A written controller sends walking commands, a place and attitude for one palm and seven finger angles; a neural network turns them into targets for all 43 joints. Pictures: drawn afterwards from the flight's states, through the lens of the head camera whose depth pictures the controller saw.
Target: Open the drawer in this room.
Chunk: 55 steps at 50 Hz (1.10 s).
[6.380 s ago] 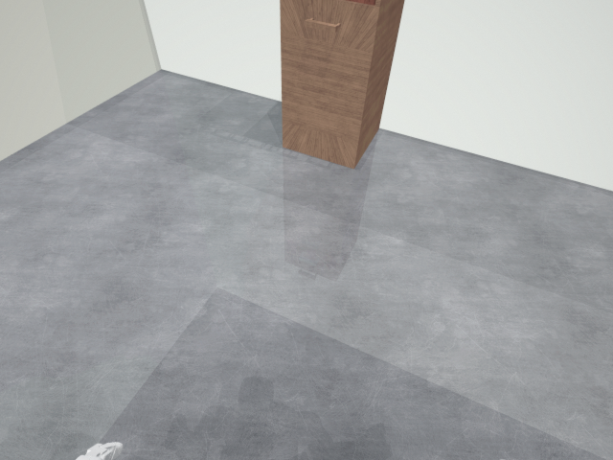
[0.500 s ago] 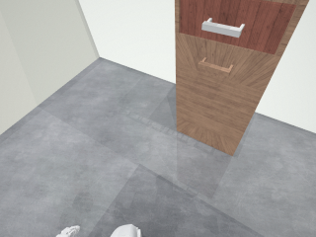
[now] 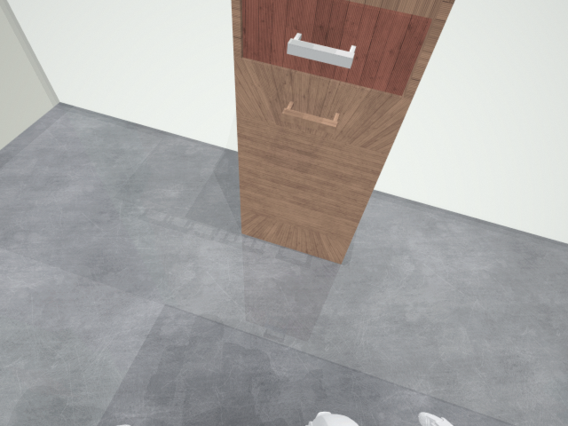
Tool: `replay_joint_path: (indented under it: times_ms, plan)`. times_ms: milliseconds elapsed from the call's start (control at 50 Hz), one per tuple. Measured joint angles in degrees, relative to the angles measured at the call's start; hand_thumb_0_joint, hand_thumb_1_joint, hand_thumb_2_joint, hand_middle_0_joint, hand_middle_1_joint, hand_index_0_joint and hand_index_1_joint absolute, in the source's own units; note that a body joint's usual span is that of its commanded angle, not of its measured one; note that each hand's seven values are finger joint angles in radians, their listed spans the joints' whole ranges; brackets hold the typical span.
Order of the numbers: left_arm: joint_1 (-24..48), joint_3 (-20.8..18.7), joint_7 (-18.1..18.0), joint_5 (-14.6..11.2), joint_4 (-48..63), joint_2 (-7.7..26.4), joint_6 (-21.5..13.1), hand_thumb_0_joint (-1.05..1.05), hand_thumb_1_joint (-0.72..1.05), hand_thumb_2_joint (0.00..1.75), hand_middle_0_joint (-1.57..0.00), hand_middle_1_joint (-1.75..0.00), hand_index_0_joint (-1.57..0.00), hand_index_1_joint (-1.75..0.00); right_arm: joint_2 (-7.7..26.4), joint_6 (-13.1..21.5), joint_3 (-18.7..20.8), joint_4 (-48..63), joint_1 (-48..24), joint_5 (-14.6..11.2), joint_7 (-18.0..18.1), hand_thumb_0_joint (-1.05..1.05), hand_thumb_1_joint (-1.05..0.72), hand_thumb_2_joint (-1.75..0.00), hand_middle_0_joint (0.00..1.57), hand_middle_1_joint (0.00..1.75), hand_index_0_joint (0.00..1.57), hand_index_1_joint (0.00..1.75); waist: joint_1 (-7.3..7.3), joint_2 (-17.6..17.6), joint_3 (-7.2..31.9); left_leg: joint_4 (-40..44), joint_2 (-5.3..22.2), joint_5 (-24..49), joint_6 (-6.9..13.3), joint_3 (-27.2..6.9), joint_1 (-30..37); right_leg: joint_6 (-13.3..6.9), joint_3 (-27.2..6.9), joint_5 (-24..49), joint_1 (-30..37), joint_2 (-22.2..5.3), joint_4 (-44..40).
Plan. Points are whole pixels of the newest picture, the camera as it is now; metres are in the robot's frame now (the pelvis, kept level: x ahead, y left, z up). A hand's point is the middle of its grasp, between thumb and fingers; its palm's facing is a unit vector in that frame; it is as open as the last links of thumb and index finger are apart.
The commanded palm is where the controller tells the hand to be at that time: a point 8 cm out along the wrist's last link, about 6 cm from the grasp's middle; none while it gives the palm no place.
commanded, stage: turn to face it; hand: left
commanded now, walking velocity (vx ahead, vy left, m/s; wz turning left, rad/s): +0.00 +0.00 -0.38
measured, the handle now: (322, 48) +0.81 -0.01 +0.11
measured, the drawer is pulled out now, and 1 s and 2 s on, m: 0.00 0.00 0.00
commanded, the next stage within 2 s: take the last steps up to it in 0.22 s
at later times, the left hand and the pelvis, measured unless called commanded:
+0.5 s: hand out of the picture +0.13 +0.12 -0.14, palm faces -0.17 -0.96 -0.24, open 7.4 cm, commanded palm none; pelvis +0.01 -0.05 +0.01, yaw -10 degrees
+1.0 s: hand (196, 384) +0.20 +0.15 -0.17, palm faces -0.19 -0.97 -0.16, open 7.4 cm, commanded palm none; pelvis +0.15 -0.02 +0.01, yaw -14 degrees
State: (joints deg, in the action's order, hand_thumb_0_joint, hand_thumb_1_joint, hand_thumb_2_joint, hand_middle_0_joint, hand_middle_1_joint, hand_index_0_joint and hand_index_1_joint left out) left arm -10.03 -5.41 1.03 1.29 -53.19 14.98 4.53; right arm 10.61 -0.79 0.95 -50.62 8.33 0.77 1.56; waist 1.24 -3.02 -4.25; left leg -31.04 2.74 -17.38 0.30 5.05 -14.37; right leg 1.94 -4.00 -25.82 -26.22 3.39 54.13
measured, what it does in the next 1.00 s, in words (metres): walks ahead: right foot, then left foot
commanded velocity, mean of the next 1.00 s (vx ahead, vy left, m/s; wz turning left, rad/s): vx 0.19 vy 0.00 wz -0.12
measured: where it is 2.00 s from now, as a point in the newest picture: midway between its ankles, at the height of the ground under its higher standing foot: outside the picture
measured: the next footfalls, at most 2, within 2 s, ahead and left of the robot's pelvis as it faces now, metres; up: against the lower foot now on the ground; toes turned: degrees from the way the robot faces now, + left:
right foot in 0.30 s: +0.01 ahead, -0.14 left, +0.00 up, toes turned -13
left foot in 0.78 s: +0.17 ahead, +0.07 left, +0.00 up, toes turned -5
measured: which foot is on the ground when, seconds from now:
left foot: down 0.00-0.32, up 0.34-0.76, down 0.78-1.00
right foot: up 0.00-0.28, down 0.30-0.78, up 0.80-1.00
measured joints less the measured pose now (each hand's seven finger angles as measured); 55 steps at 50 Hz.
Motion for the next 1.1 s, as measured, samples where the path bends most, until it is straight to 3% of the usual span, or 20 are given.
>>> replay_joint_path:
  times_ms: [60, 120, 240, 300, 340, 380, 440, 480, 640, 760, 800, 840, 880, 920, 1000, 1100]
  plan:
    - [-0.11, -0.53, 0.61, 0.21, 0.13, 0.78, 0.1, 0.01, 0.91, 0.9, -0.2, -0.3, -0.2, -0.3, -0.62, -0.19, -0.29, -0.17, 1.11, 0.3, 0.15, 0.01, -0.9, -0.89, 0.2, 0.3, 0.2, 0.3, 0.03, 0.47, 0.06, 2.81, 1.02, 1.11, 0.1, 1.67, 1.75, 1.11, 2.09, 1.49, -2.21, -1.91, 9.58]
    - [-0.14, -0.47, 0.62, 0.06, 0.27, 0.93, 0.19, 0.01, 0.91, 0.9, -0.2, -0.3, -0.2, -0.3, -0.81, 0.04, -0.11, -0.67, 1.97, 0.36, 0.07, 0.01, -0.9, -0.89, 0.2, 0.3, 0.2, 0.3, -0.1, 1.28, -0.15, 4.19, 1.97, 1.63, -0.04, 3.33, 2.71, 1.84, 3.29, 1.67, -1.31, -3.91, 9.23]
    - [1.21, 0.65, 0.42, -0.06, 0.01, -0.3, 0.12, 0.01, 0.91, 0.9, -0.2, -0.3, -0.2, -0.3, -0.03, 0.17, 0.8, -2.35, 3.73, 0.5, -0.5, 0.01, -0.9, -0.89, 0.2, 0.3, 0.2, 0.3, -1.7, 3.31, -1.16, 2.67, 3.99, 0.44, -1.25, 6.16, 2.87, 1.33, 6.32, -0.14, 5.43, -5.82, -6.94]
    - [1.87, 1.42, 0.45, -0.12, 0.3, -1.22, -1.03, 0.01, 0.91, 0.9, -0.2, -0.3, -0.2, -0.3, 1.05, -0.19, 1.42, -3.56, 5.25, 0.28, -0.78, 0.01, -0.9, -0.89, 0.2, 0.3, 0.2, 0.3, -2.34, 4.11, -0.97, -0.98, 4.95, -1.58, -2.61, 7.35, 1.8, 0.19, 7.69, 7.39, 10.71, -5.47, -19.65]
    - [2.39, 2.06, 0.02, 0.08, 0.02, -2.52, -2.45, 0.01, 0.91, 0.9, -0.2, -0.3, -0.2, -0.3, 2.47, -1.05, 1.96, -4.71, 5.76, -0.19, -0.75, 0.01, -0.9, -0.89, 0.2, 0.3, 0.2, 0.3, -2.83, 6.05, -1.0, -7.87, 6.07, -6.42, -3.25, 5.46, -0.99, -2.8, 8.25, 7.62, 11.45, -4.23, -21.0]
    - [2.35, 2.88, -0.39, -0.1, -0.09, -3.79, -3.29, 0.01, 0.91, 0.9, -0.2, -0.3, -0.2, -0.3, 3.45, -2.36, 2.18, -5.81, 6.09, -0.29, -0.26, 0.01, -0.9, -0.89, 0.2, 0.3, 0.2, 0.3, -3.27, 6.87, -0.59, -17.39, 4.6, -11.86, -3.35, 1.5, -4.8, -3.76, 8.34, 6.54, 11.72, -4.09, -20.73]
    - [1.18, 3.22, -0.81, -0.25, -0.56, -5.14, -3.85, 0.01, 0.91, 0.9, -0.2, -0.3, -0.2, -0.3, 3.89, -2.88, 2.32, -7.3, 6.29, 0.22, -0.57, 0.01, -0.9, -0.89, 0.19, 0.3, 0.19, 0.3, -2.86, 6.49, 0.62, -27.57, 3.24, -9.67, -3.61, -1.17, -9.1, -3.92, 7.55, 7.76, 13.64, -3.95, -24.17]
    - [0.12, 3.38, -0.82, -0.22, -1.37, -5.67, -4.23, 0.01, 0.91, 0.9, -0.2, -0.3, -0.2, -0.3, 3.82, -2.31, 2.35, -7.66, 6.44, 0.56, -1.07, 0.01, -0.91, -0.89, 0.19, 0.3, 0.19, 0.3, -2.86, 6.04, 1.39, -29.35, 3.23, -6.32, -3.97, -1.61, -10.64, -4.13, 7.18, 8.88, 15.1, -3.74, -26.73]
    - [-5.3, 3.09, -0.72, 0.14, -5.21, -5.11, -6.19, 0.0, 0.92, 0.9, -0.2, -0.3, -0.2, -0.3, 2.2, -0.51, 2.1, -8.43, 5.72, 0.63, -2.12, 0.01, -0.91, -0.89, 0.19, 0.3, 0.19, 0.3, -1.14, 4.43, 3.23, -17.99, 3.17, -2.63, -4.12, -0.97, -9.6, -4.16, 6.27, 9.53, 20.06, -2.6, -32.05]
    - [-10.05, 2.64, -0.61, 0.1, -9.18, -4.22, -5.67, 0.01, 0.91, 0.9, -0.2, -0.3, -0.2, -0.3, 0.62, 1.68, 1.29, -7.69, 4.43, 0.22, -2.37, 0.01, -0.91, -0.89, 0.19, 0.3, 0.19, 0.3, 0.25, 2.7, 3.77, -2.41, 1.42, 0.51, -2.56, 0.94, -3.49, -2.34, 5.55, 5.31, 22.41, -2.91, -29.54]
    - [-11.08, 2.38, -0.5, -0.29, -10.45, -3.84, -4.93, 0.01, 0.91, 0.9, -0.2, -0.3, -0.2, -0.3, -0.1, 3.17, 1.07, -7.45, 4.09, 0.49, -1.98, 0.01, -0.9, -0.89, 0.19, 0.3, 0.19, 0.3, 0.25, 1.32, 3.64, -1.79, 0.45, 1.9, -0.47, 2.08, -2.37, -2.54, 5.02, 1.01, 19.75, -4.01, -21.22]
    - [-11.23, 2.29, -0.44, -0.12, -11.34, -3.91, -3.88, 0.01, 0.91, 0.9, -0.2, -0.3, -0.2, -0.3, -0.73, 3.73, 0.69, -6.89, 4.56, 0.71, -1.66, 0.01, -0.9, -0.89, 0.19, 0.3, 0.19, 0.3, 0.1, 0.98, 3.6, -2.45, 0.32, 0.11, 1.16, 3.43, -1.16, -3.48, 5.06, -2.07, 14.13, -4.16, -7.44]
    - [-10.58, 2.22, -0.13, 0.24, -11.62, -4.05, -3.53, 0.01, 0.91, 0.9, -0.2, -0.3, -0.2, -0.3, -1.29, 3.95, 0.42, -6.94, 5.92, 0.66, -1.17, 0.01, -0.9, -0.89, 0.19, 0.3, 0.19, 0.3, -0.64, 1.37, 3.73, 0.24, 0.09, 0.0, 1.63, 3.85, 1.13, -3.87, 6.02, 0.18, 8.49, -4.68, 3.19]
    - [-9.22, 2.06, 0.18, 0.48, -11.01, -4.05, -3.78, 0.01, 0.91, 0.9, -0.2, -0.3, -0.2, -0.3, -1.75, 4.15, 0.42, -7.81, 7.58, 0.5, -0.47, 0.01, -0.91, -0.89, 0.2, 0.3, 0.2, 0.3, -1.09, 1.54, 3.43, 4.26, -0.53, 1.21, 1.62, 3.92, 3.81, -3.52, 6.5, 4.22, 3.99, -5.82, 7.71]
    - [-5.92, 1.86, 0.18, 0.41, -8.73, -4.07, -4.54, 0.01, 0.91, 0.9, -0.2, -0.3, -0.2, -0.3, -2.72, 4.48, 0.01, -10.6, 11.08, 0.12, -0.2, 0.01, -0.92, -0.89, 0.2, 0.3, 0.2, 0.3, -1.05, 1.38, 2.54, 10.77, -1.51, 2.61, 1.64, 4.22, 8.62, -1.96, 6.57, 9.65, -2.0, -8.01, 6.53]
    - [-1.48, 2.07, -0.02, 0.24, -7.11, -4.56, -4.42, 0.01, 0.91, 0.9, -0.2, -0.3, -0.2, -0.3, -4.01, 4.15, -0.07, -13.36, 14.38, 0.28, -0.26, 0.01, -0.91, -0.89, 0.2, 0.3, 0.2, 0.3, -2.21, 1.64, 1.13, 12.96, -1.46, 0.76, 0.5, 4.6, 12.91, -1.26, 8.07, 11.34, -3.02, -9.29, -5.52]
